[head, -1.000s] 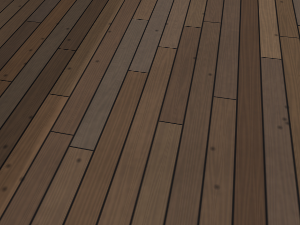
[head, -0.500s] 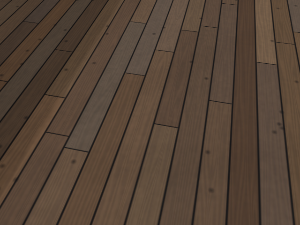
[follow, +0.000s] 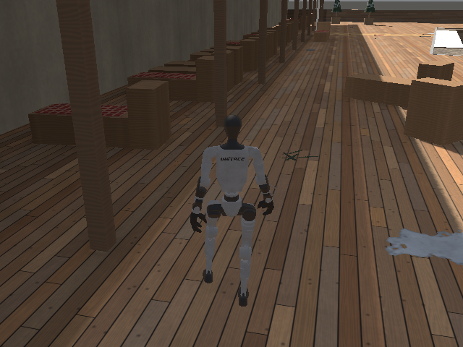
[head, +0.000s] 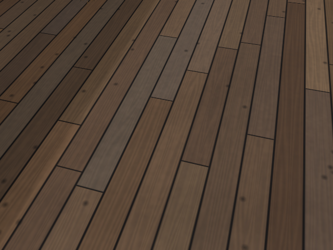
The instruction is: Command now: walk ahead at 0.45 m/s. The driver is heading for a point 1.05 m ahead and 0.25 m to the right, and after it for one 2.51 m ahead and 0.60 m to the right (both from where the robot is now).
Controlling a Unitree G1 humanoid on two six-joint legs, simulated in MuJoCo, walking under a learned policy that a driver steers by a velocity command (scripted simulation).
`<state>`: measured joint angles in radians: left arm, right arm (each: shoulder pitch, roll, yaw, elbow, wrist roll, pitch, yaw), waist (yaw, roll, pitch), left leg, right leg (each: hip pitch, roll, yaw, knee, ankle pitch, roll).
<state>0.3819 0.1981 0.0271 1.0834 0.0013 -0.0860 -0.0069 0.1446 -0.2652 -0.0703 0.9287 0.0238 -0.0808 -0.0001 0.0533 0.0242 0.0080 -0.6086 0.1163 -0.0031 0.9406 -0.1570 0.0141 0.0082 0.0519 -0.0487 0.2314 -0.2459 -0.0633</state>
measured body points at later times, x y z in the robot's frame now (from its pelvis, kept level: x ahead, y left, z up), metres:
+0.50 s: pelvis +0.27 +0.07 +0.00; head +0.28 +0.07 +0.45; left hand +0.42 +0.33 -0.13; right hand +0.26 -0.20 -0.14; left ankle +0.28 +0.16 -0.75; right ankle +0.32 -0.11 -0.66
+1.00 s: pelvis +0.53 -0.06 +0.00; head +0.56 -0.09 +0.44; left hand +0.72 +0.16 -0.12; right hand +0.56 -0.38 -0.11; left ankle +0.63 +0.10 -0.66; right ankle +0.52 -0.12 -0.75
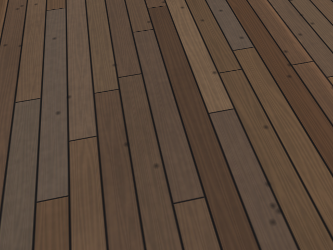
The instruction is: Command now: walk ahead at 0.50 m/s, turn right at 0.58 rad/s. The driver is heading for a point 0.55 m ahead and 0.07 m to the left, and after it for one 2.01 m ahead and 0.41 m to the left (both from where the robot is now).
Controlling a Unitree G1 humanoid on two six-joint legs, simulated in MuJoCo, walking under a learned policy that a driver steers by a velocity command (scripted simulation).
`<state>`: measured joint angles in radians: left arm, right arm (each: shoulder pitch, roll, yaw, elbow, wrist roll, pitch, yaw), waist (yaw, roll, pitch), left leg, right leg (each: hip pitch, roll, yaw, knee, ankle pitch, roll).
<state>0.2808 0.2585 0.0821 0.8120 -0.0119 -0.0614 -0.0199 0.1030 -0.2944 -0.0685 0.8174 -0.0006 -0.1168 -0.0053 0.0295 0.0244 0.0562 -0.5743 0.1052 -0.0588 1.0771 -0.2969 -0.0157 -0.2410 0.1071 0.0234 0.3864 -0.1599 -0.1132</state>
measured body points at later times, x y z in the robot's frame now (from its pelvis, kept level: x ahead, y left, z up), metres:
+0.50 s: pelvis +0.30 +0.06 +0.00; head +0.33 +0.06 +0.45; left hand +0.44 +0.32 -0.12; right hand +0.35 -0.22 -0.12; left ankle +0.33 +0.14 -0.74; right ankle +0.28 -0.09 -0.66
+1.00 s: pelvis +0.47 +0.00 -0.01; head +0.51 +0.00 +0.44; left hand +0.62 +0.28 -0.11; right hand +0.60 -0.28 -0.13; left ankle +0.47 +0.14 -0.68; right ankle +0.56 -0.11 -0.74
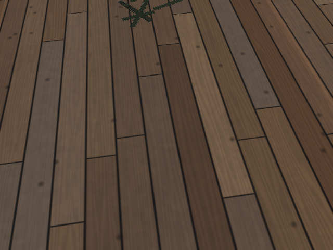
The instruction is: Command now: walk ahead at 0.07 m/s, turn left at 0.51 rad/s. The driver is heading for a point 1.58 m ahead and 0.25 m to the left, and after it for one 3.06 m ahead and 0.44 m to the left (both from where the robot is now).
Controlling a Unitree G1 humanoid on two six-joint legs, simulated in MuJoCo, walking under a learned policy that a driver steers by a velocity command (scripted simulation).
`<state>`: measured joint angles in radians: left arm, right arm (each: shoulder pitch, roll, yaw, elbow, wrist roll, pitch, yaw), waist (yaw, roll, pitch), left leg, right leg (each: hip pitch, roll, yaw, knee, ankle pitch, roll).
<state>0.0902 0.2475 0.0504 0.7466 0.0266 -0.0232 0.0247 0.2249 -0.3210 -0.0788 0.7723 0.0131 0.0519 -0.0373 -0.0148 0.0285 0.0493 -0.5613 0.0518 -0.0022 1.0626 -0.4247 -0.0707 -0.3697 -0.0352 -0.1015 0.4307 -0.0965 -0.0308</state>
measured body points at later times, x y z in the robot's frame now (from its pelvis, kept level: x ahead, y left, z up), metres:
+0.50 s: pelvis +0.02 +0.04 +0.01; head +0.05 +0.07 +0.45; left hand +0.10 +0.35 -0.11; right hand +0.24 -0.20 -0.07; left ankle +0.02 +0.13 -0.74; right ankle +0.08 -0.11 -0.69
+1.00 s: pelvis +0.04 +0.01 +0.00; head +0.05 +0.02 +0.45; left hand +0.09 +0.30 -0.12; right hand +0.25 -0.20 -0.11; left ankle +0.01 +0.13 -0.74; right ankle +0.07 -0.10 -0.74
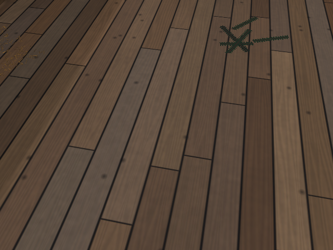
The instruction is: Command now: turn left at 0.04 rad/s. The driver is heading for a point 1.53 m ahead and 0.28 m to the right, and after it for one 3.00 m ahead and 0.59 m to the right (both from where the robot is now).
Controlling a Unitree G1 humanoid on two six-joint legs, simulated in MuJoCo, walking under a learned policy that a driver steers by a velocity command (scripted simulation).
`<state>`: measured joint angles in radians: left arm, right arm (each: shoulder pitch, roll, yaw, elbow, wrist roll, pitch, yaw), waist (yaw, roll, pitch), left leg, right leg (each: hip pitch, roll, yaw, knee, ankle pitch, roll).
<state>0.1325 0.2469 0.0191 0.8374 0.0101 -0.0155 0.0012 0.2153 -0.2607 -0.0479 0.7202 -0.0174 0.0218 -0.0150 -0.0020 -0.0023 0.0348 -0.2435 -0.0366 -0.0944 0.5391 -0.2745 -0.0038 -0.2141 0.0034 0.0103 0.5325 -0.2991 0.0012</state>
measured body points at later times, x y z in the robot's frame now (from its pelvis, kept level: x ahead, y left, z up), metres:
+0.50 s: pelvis +0.00 +0.00 +0.00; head +0.01 -0.01 +0.45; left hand +0.08 +0.26 -0.14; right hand +0.10 -0.26 -0.12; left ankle +0.01 +0.12 -0.73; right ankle -0.01 -0.12 -0.73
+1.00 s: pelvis +0.00 -0.01 +0.00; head +0.01 -0.01 +0.45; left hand +0.05 +0.24 -0.14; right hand +0.05 -0.27 -0.14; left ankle +0.01 +0.12 -0.73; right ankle -0.01 -0.12 -0.73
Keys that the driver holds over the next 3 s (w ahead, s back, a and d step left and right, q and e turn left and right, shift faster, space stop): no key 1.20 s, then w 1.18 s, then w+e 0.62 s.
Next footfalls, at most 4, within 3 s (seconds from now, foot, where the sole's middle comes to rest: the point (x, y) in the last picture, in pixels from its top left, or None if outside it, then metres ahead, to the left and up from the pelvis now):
1.94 right None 0.45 -0.11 -0.77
2.48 left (143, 192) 0.76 0.13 -0.77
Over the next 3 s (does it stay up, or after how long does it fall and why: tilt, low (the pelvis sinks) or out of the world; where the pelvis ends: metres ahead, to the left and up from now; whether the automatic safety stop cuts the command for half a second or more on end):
stays up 0.86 -0.02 -0.01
